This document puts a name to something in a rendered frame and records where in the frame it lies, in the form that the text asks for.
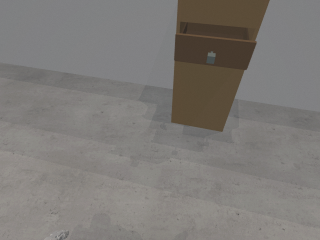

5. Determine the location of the cabinet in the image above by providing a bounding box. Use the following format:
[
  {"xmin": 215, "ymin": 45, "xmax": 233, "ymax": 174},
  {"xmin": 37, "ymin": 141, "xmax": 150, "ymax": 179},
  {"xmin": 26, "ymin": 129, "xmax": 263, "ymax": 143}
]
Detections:
[{"xmin": 171, "ymin": 0, "xmax": 270, "ymax": 132}]

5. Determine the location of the drawer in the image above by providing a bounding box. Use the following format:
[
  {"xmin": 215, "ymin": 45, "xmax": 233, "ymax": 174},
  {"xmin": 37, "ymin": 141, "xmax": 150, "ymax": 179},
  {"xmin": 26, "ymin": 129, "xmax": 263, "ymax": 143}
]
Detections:
[{"xmin": 174, "ymin": 22, "xmax": 257, "ymax": 70}]

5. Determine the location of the handle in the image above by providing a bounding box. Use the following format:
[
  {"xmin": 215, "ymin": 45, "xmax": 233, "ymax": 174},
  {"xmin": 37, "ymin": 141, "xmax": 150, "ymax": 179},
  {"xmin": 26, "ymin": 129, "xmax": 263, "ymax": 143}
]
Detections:
[{"xmin": 206, "ymin": 51, "xmax": 216, "ymax": 64}]

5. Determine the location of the robot left hand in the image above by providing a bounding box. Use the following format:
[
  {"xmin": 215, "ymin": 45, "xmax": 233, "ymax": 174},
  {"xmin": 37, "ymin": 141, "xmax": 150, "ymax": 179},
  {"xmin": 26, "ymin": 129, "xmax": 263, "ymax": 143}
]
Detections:
[{"xmin": 44, "ymin": 230, "xmax": 69, "ymax": 240}]

